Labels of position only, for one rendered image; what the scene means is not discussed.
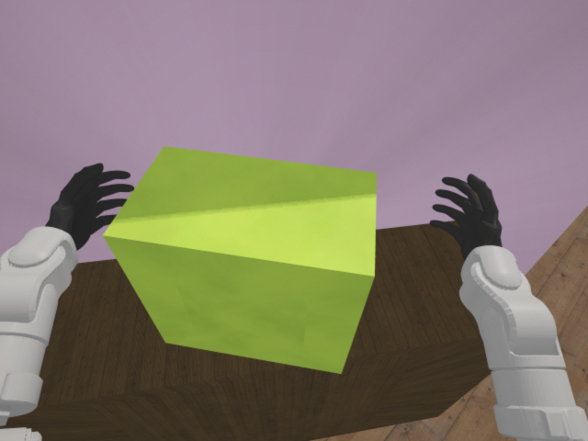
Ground right robot forearm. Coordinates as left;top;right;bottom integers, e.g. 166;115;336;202
459;245;588;441

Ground left robot forearm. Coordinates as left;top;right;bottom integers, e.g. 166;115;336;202
0;227;78;426

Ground right robot hand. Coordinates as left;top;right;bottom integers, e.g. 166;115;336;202
430;174;503;260

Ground left robot hand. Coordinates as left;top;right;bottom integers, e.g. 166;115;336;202
45;164;134;250

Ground pedestal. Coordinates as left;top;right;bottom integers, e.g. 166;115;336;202
0;220;493;441

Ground carton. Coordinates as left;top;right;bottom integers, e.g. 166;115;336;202
103;146;377;374

